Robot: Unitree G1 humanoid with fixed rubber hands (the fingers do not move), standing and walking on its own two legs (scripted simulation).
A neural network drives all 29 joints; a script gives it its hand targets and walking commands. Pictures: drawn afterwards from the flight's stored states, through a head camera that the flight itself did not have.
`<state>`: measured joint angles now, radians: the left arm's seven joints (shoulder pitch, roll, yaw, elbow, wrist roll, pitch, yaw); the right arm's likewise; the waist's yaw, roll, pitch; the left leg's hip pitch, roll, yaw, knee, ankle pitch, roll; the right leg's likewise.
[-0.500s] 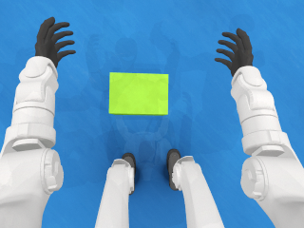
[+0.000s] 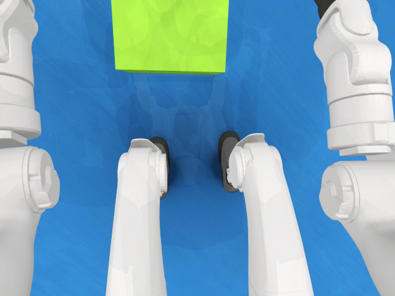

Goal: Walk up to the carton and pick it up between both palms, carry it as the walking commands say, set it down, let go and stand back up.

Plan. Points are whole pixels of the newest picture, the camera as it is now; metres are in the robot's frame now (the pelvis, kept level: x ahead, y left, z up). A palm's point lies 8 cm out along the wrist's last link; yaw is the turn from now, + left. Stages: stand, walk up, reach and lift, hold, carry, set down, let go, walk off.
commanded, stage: reach and lift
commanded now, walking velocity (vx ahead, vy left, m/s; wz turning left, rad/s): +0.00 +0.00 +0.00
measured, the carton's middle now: (172, 36) +0.53 +0.04 -0.46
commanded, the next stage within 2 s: none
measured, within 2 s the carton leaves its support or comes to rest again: neither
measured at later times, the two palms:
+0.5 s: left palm (64, 2) +0.56 +0.23 -0.29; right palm (284, 16) +0.54 -0.17 -0.29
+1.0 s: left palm (94, 26) +0.55 +0.21 -0.40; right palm (280, 24) +0.54 -0.20 -0.37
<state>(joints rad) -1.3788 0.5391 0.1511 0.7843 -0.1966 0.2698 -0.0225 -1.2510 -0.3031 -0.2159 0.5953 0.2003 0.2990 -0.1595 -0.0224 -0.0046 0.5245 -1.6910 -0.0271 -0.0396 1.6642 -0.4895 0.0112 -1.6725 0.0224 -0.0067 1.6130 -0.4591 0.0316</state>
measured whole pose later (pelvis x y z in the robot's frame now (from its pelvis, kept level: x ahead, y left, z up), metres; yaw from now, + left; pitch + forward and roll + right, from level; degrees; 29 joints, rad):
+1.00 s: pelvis +0.01 +0.00 -0.20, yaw -2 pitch +30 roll -3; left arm -1.46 0.51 0.06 1.16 -0.24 0.06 0.01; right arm -1.43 -0.40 -0.06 1.11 0.33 0.08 -0.11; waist -0.01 -0.05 0.52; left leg -2.23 0.00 -0.02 2.34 -0.65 0.02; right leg -2.22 0.04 -0.02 2.29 -0.60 0.04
